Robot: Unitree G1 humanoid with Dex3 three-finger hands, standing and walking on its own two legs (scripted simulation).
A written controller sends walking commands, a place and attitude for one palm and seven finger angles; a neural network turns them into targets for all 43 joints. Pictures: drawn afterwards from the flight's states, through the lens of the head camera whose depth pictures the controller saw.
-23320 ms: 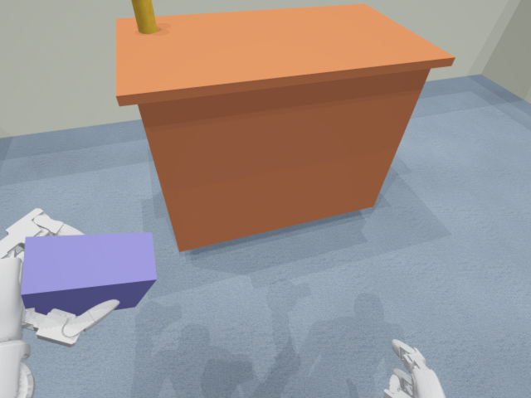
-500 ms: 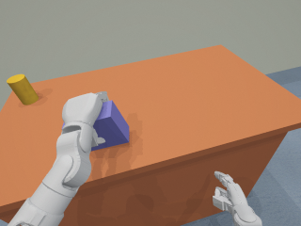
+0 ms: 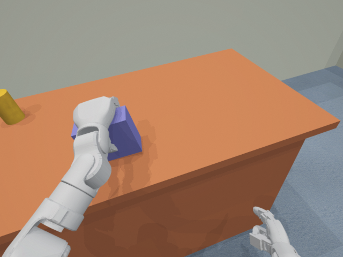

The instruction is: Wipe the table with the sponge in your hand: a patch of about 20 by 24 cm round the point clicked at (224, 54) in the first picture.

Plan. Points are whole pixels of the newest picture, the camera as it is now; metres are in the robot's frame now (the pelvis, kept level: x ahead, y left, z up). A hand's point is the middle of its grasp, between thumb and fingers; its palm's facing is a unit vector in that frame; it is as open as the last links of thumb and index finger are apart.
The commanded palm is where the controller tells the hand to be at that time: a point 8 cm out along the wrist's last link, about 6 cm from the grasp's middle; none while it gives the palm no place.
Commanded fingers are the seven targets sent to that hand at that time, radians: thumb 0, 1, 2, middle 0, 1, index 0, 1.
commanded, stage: wipe forward along the third lane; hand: left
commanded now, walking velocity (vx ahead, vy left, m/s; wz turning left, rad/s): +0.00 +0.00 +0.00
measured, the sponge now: (112, 141) +0.35 +0.20 +0.11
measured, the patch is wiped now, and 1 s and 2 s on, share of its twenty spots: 0.75 0.95 0.95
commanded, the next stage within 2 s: wipe back along the third lane in 1.26 s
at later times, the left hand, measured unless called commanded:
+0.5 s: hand (104, 120) +0.39 +0.22 +0.15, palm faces +0.02 -0.04 -1.00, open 9.9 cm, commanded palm +0.37 +0.24 +0.19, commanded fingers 0.00 0.10 1.30 -1.20 -1.60 -1.20 -1.60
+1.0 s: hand (101, 110) +0.43 +0.25 +0.15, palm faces -0.02 -0.02 -1.00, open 9.9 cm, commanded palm +0.42 +0.25 +0.17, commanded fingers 0.00 0.10 1.30 -1.20 -1.60 -1.20 -1.60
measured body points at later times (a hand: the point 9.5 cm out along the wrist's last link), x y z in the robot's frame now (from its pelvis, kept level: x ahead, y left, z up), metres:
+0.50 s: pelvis +0.01 +0.00 +0.00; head -0.01 -0.05 +0.45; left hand +0.39 +0.22 +0.20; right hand +0.20 -0.23 -0.11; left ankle -0.02 +0.15 -0.74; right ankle +0.03 -0.08 -0.74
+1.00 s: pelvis +0.01 +0.02 +0.00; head +0.01 -0.02 +0.45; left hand +0.43 +0.25 +0.20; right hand +0.16 -0.23 -0.12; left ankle -0.02 +0.15 -0.74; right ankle +0.03 -0.08 -0.74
